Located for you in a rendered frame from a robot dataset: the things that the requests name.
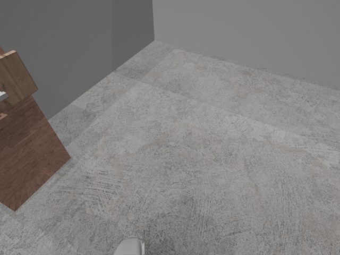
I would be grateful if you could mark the cabinet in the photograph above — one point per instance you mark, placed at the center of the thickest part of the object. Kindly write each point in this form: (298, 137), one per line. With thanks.
(30, 152)

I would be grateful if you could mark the drawer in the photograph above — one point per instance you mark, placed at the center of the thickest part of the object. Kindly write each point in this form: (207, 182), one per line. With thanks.
(15, 80)

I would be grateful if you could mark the left robot thigh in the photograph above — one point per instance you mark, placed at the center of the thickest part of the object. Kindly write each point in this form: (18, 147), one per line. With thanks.
(130, 247)

